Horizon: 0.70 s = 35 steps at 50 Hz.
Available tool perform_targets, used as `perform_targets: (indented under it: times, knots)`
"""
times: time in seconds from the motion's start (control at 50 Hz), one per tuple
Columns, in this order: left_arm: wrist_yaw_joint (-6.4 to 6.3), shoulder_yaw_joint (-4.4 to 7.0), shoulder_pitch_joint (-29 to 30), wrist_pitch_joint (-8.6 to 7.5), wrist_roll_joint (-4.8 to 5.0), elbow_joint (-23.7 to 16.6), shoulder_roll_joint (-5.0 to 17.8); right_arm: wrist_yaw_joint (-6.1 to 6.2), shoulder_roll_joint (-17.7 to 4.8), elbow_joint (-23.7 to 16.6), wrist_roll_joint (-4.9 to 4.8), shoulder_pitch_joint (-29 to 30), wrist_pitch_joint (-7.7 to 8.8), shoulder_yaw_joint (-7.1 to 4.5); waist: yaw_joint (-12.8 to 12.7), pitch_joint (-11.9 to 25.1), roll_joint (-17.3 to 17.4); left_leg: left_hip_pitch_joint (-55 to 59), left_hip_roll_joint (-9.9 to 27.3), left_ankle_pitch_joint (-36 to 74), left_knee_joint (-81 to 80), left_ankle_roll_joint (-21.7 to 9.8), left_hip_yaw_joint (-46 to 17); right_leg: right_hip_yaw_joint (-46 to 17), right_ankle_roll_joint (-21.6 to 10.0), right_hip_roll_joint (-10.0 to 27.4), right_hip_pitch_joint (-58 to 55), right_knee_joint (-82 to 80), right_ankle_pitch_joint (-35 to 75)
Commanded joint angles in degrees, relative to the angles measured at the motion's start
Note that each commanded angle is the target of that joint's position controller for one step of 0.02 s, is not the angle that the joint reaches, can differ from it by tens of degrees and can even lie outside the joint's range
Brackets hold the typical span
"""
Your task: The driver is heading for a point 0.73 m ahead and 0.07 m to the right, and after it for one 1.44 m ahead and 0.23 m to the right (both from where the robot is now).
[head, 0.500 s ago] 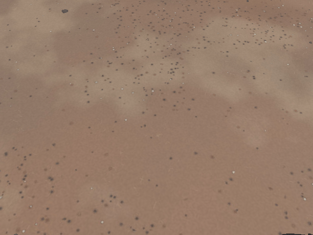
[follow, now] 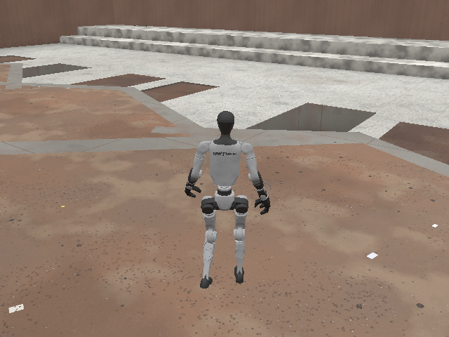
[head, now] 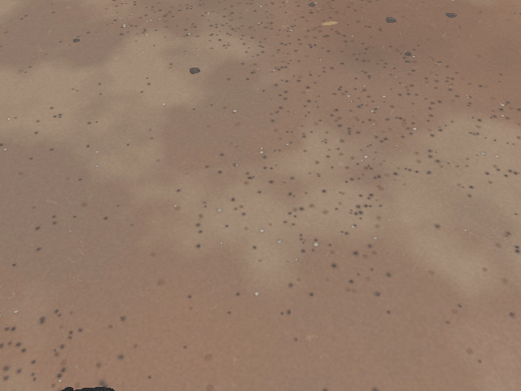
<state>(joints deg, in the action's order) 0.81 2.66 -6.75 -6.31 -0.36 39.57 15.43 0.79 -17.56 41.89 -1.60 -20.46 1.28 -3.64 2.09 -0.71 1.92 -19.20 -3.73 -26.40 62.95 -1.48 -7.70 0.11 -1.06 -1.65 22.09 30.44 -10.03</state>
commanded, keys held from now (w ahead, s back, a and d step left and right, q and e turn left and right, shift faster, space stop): w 0.44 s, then w+e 0.50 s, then e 0.06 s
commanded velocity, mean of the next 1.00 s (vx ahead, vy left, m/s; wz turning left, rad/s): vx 0.50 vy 0.00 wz -0.09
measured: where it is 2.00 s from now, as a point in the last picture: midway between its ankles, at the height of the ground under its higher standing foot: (274, 296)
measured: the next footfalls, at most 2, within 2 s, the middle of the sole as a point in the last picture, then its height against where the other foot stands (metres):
left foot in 0.40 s outside the picture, level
right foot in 0.94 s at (298, 325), level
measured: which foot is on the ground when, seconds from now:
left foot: up 0.00-0.38, down 0.40-0.94, up 0.96-1.00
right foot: down 0.00-0.42, up 0.44-0.92, down 0.94-1.00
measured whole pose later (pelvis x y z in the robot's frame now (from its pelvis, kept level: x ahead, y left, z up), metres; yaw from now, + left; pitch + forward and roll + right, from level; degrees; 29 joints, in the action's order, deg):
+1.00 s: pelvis +0.54 +0.02 -0.01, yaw -11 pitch +2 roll +1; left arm 2.7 3.7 -6.0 -2.6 0.9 40.1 16.8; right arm 0.8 -16.3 47.9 -0.3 -16.6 3.4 -3.4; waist 1.4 -3.7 -0.5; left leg -9.7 1.7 -29.8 59.8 1.7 3.7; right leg 2.1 -5.6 -2.7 28.5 36.4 -10.0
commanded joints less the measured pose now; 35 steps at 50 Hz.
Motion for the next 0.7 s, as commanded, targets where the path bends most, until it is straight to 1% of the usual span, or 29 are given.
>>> perform_targets:
  times: [0.02, 0.04, 0.06, 0.08, 0.1, 0.14, 0.16, 0.2, 0.22, 0.26, 0.3, 0.32, 0.34, 0.36, 0.38, 0.4, 0.42, 0.44, 0.46, 0.48, 0.5, 0.52, 0.54, 0.56, 0.58, 0.62, 0.64, 0.7]
  knots:
    - [-0.19, 1.82, -7.0, 0.34, -0.43, -0.2, 6.0, -0.13, -6.2, -6.2, 0.74, 4.4, 1.01, -1.67, -4.5, 0.5, -6.8, -22.6, 7.3, 6.0, 5.9, 0.7, -0.5, -22.5, -9.1, 17.3, -19.1, -16.9, -7.7]
    - [-0.13, 1.64, -6.5, 0.19, -0.61, 0.3, 5.7, -0.38, -4.9, -6.1, 0.41, 3.9, 0.90, -1.48, -3.5, -0.2, -8.1, -20.0, 8.0, 7.2, 4.1, 0.6, -0.1, -19.1, -9.0, 15.8, -16.1, -18.2, -4.5]
    - [-0.01, 1.65, -6.5, -0.05, -0.36, 0.8, 5.5, -0.54, -3.7, -5.8, 0.24, 3.4, 0.78, -1.24, -3.0, -0.2, -8.5, -18.8, 8.1, 7.8, 2.3, 0.7, 0.7, -16.8, -9.5, 15.1, -14.9, -19.3, -1.9]
    - [0.10, 1.80, -6.8, -0.30, -0.05, 1.5, 5.9, -0.63, -2.9, -5.9, 0.36, 3.8, 0.72, -1.02, -2.8, -0.3, -8.2, -18.7, 8.2, 8.7, 0.2, 0.9, 1.2, -14.8, -10.2, 14.9, -14.4, -20.3, 0.8]
    - [0.13, 2.07, -7.1, -0.48, 0.16, 2.1, 6.8, -0.67, -2.4, -6.3, 0.62, 5.1, 0.75, -0.79, -2.8, -0.6, -7.6, -19.4, 8.5, 10.1, -2.6, 1.1, 1.4, -13.4, -11.0, 15.2, -14.5, -21.1, 3.2]
    - [0.08, 2.46, -7.6, -0.44, 0.55, 3.1, 8.2, -0.93, -1.6, -7.2, 1.18, 8.1, 1.13, -0.20, -3.1, -0.8, -6.2, -20.1, 9.3, 14.9, -9.6, 1.5, 2.5, -10.7, -11.7, 15.3, -15.6, -22.1, 7.9]
    - [0.05, 2.55, -7.8, -0.26, 0.73, 3.6, 8.7, -1.21, -1.2, -7.4, 1.26, 9.6, 1.43, 0.08, -3.5, -0.8, -5.9, -19.5, 9.5, 17.9, -13.3, 1.6, 3.3, -8.9, -11.4, 14.8, -15.8, -22.4, 9.5]
    - [-0.08, 2.66, -8.9, 0.22, 1.12, 4.5, 9.6, -1.79, -0.5, -8.0, 1.10, 13.5, 2.08, 0.58, -4.9, -1.4, -5.8, -17.0, 9.1, 23.3, -20.5, 1.7, 5.2, -5.5, -10.5, 13.6, -15.6, -22.5, 11.5]
    - [-0.13, 2.71, -9.9, 0.45, 1.33, 5.1, 10.1, -2.03, -0.4, -8.4, 0.96, 15.4, 2.31, 0.73, -5.7, -1.6, -5.8, -15.5, 8.6, 25.1, -23.4, 1.7, 6.0, -4.3, -10.2, 13.3, -15.5, -22.3, 11.6]
    - [-0.13, 2.82, -12.6, 0.95, 1.69, 6.6, 10.9, -2.43, -0.7, -9.4, 0.60, 18.8, 2.55, 0.76, -6.9, -2.2, -5.9, -14.0, 7.7, 26.3, -27.1, 1.5, 7.0, -4.0, -9.8, 14.2, -17.1, -21.8, 11.7]
    - [-0.16, 2.93, -14.2, 1.58, 2.02, 7.9, 11.4, -2.77, -1.4, -10.4, 0.35, 20.9, 2.67, 0.57, -6.9, -2.9, -6.4, -13.8, 7.2, 24.4, -29.9, 0.4, 7.1, -4.5, -9.3, 15.9, -20.1, -20.7, 12.9]
    - [-0.24, 3.03, -14.4, 1.91, 2.17, 8.4, 11.8, -2.93, -1.9, -10.7, 0.35, 21.4, 2.74, 0.42, -6.5, -3.0, -6.7, -13.3, 6.9, 22.7, -31.1, -0.4, 7.2, -4.6, -8.8, 16.7, -21.7, -19.7, 14.6]
    - [-0.37, 3.14, -14.4, 2.27, 2.28, 8.8, 12.2, -3.03, -2.5, -10.7, 0.44, 20.7, 2.81, 0.15, -5.5, -2.5, -7.0, -11.3, 6.2, 21.1, -32.3, -1.2, 7.7, -4.4, -8.3, 17.1, -22.9, -18.0, 18.0]
    - [-0.55, 3.21, -13.6, 2.59, 2.40, 9.0, 12.7, -2.97, -3.6, -9.9, 0.70, 17.6, 2.87, -0.45, -3.1, -0.7, -7.2, -5.8, 4.9, 20.7, -34.3, -2.3, 9.0, -3.1, -7.4, 16.5, -23.1, -14.1, 25.7]
    - [-0.72, 2.93, -13.3, 2.82, 2.45, 9.1, 12.2, -2.68, -5.5, -7.7, 1.05, 10.9, 2.80, -1.62, 0.5, 3.6, -6.4, 4.6, 3.3, 21.9, -36.1, -3.8, 10.4, -0.6, -6.0, 14.3, -21.4, -5.9, 33.4]
    - [-0.93, 2.03, -13.2, 2.72, 1.67, 8.6, 10.3, -2.07, -8.6, -5.3, 1.24, 1.7, 2.58, -3.02, 4.6, 9.9, -4.8, 19.3, 6.4, 22.8, -34.6, -5.9, 7.0, 1.6, -3.9, 11.6, -13.9, 6.3, 29.2]
    - [-0.72, 0.05, -16.7, 1.85, 0.35, 6.2, 4.7, -1.39, -14.5, -4.5, 2.43, -5.1, 2.11, -4.20, 4.6, 18.4, 7.6, 40.5, 21.7, 17.2, -35.7, -13.6, -16.9, 4.4, 0.3, 4.0, 7.8, 28.7, 5.8]
    - [-0.51, -0.12, -17.1, 0.71, 0.73, 6.9, 5.1, -1.54, -12.3, -4.0, 1.39, -6.1, 1.98, -3.52, 4.5, 22.9, 12.3, 42.7, 26.5, 11.0, -43.8, -17.7, -33.8, -3.2, 0.8, 0.3, 16.8, 39.3, -22.9]
    - [-0.06, 1.28, -13.7, 0.18, 2.53, 6.1, 9.8, -1.69, -9.0, -4.1, 1.29, -2.6, 2.15, -2.29, 4.3, 14.5, 8.0, 36.3, 25.1, 7.7, -44.9, -15.3, -26.7, -5.5, 0.1, 3.9, 22.2, 43.4, -20.9]
    - [0.06, 1.27, -10.2, 0.08, 3.13, 5.4, 9.8, -1.71, -7.0, -4.4, 1.32, 0.8, 2.35, -1.68, 3.1, 8.6, 5.6, 28.6, 22.6, 9.6, -46.1, -13.2, -18.3, -4.3, -0.5, 6.4, 22.2, 41.8, -16.0]
    - [-0.11, 1.32, -8.6, 0.34, 2.45, 5.4, 9.0, -1.93, -5.3, -4.2, 1.62, 4.2, 2.63, -1.17, 1.3, 4.5, 3.0, 21.5, 20.1, 12.8, -48.3, -12.0, -12.8, -3.7, -0.3, 8.2, 20.5, 38.4, -11.8]
    - [-0.27, 1.65, -9.2, 1.06, 1.91, 5.9, 8.6, -2.08, -3.7, -4.2, 1.97, 6.5, 3.20, -0.75, -0.5, 2.6, 4.0, 16.4, 18.4, 16.6, -50.4, -10.9, -8.7, -4.5, 0.0, 9.7, 17.3, 35.8, -8.5]
    - [-0.26, 1.51, -10.9, 1.93, 1.94, 6.6, 7.4, -2.16, -3.3, -3.9, 2.18, 7.9, 3.67, -0.78, -1.9, 2.0, 4.6, 12.9, 17.6, 18.7, -52.4, -10.7, -5.8, -4.9, 0.4, 10.0, 14.2, 35.1, -6.3]
    - [-0.36, 1.32, -11.7, 2.69, 1.97, 7.0, 6.0, -2.18, -3.4, -3.3, 2.23, 8.2, 4.33, -0.97, -2.6, 1.7, 4.2, 10.8, 17.6, 21.4, -53.9, -11.0, -3.5, -5.0, 0.9, 9.9, 12.9, 34.7, -4.9]
    - [-0.51, 1.29, -11.4, 3.25, 1.97, 6.8, 5.4, -2.10, -3.7, -2.6, 2.34, 8.2, 4.85, -1.16, -3.0, 0.9, 3.6, 9.8, 17.6, 23.8, -55.0, -11.1, -1.0, -5.6, 1.4, 9.8, 13.5, 33.8, -3.0]
    - [-0.75, 1.45, -8.8, 3.70, 1.89, 5.9, 5.1, -1.66, -4.2, -1.2, 2.82, 7.6, 5.33, -1.47, -2.8, -0.8, 2.1, 10.1, 17.5, 27.2, -56.0, -10.9, 3.0, -7.1, 2.1, 9.3, 16.6, 29.6, 2.0]
    - [-0.65, 1.46, -7.6, 3.63, 1.72, 5.5, 5.0, -1.41, -4.4, -0.6, 2.85, 7.0, 5.38, -1.55, -2.5, -1.1, 1.7, 11.0, 17.3, 28.7, -56.2, -10.6, 4.9, -7.5, 2.3, 8.9, 17.6, 26.7, 5.3]
    - [0.33, 1.04, -3.1, 3.14, 1.44, 4.2, 3.9, -0.82, -5.4, 0.5, 2.52, 6.9, 5.29, -1.66, -1.2, -2.3, 1.1, 11.5, 15.8, 30.1, -57.0, -8.7, 10.9, -4.9, 1.8, 7.9, 15.7, 15.8, 14.7]
Velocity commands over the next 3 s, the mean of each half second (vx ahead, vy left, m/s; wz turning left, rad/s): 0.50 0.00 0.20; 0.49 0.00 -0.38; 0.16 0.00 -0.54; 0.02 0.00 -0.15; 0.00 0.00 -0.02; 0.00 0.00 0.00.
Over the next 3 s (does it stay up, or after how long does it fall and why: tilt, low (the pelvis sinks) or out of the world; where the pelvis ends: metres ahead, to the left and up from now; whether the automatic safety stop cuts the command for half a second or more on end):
stays up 0.74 -0.04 0.01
